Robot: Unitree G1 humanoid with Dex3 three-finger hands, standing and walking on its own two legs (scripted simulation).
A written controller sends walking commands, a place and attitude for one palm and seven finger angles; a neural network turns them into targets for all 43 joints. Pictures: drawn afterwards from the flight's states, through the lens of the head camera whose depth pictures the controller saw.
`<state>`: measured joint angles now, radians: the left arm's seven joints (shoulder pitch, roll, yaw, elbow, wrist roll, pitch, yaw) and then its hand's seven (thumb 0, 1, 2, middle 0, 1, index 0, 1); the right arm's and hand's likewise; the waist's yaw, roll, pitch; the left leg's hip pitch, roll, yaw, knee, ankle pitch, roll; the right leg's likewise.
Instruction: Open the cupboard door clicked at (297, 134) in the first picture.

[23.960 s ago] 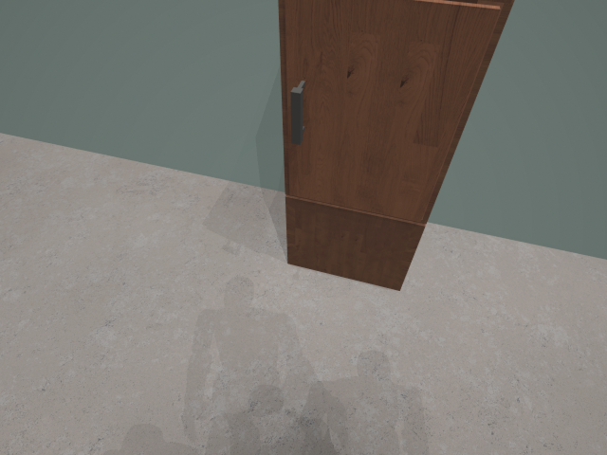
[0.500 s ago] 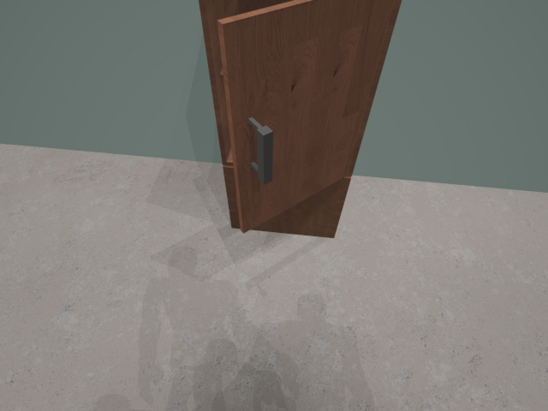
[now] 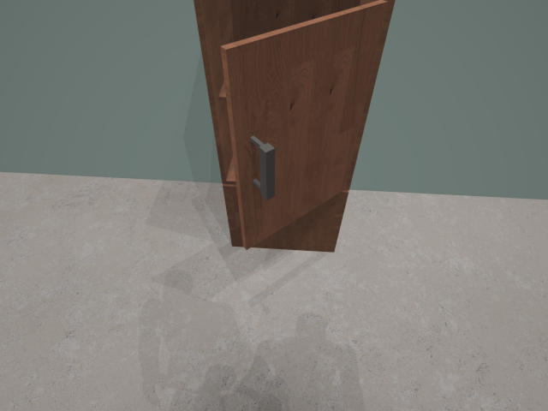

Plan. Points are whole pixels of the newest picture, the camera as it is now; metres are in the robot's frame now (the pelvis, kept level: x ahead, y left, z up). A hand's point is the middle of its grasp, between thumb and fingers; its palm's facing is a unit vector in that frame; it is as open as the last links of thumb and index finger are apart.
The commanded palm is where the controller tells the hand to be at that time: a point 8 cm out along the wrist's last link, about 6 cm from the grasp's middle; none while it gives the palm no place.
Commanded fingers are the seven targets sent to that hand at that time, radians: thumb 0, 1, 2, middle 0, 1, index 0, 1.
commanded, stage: let the arm hang, fingers relaxed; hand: left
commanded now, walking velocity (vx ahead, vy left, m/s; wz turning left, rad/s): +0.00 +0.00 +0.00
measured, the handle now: (261, 168) +0.62 +0.06 -0.03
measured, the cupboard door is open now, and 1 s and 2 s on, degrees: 42 42 42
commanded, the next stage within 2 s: look to check the result in 0.14 s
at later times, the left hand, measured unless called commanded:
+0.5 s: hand out of the picture +0.01 +0.20 -0.17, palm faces +0.01 -0.97 -0.22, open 7.4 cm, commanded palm none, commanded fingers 0.00 0.90 0.90 -0.20 -0.30 -0.20 -0.30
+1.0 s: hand out of the picture +0.07 +0.22 -0.17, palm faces -0.01 -0.96 -0.28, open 7.4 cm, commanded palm none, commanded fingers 0.00 0.90 0.90 -0.20 -0.30 -0.20 -0.30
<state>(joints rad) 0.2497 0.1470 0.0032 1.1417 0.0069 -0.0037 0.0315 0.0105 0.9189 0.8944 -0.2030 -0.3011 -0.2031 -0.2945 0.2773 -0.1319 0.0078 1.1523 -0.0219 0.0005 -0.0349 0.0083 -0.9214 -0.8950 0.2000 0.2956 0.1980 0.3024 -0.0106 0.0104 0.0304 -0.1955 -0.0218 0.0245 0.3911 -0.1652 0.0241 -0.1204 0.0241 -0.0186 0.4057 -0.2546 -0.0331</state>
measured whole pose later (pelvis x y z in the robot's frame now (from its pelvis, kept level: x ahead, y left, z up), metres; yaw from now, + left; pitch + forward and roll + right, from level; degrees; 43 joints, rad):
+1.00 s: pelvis +0.02 +0.00 +0.00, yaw -1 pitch -1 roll +0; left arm 0.17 0.25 0.02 1.12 0.01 0.00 0.02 0.01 0.90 0.89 -0.20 -0.30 -0.20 -0.29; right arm 0.15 -0.25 0.00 1.13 -0.02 -0.01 -0.03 0.00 -0.91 -0.90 0.20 0.30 0.20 0.30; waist 0.01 0.01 0.05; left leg -0.16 -0.02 0.05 0.35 -0.18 0.03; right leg -0.09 0.02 0.01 0.36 -0.26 -0.03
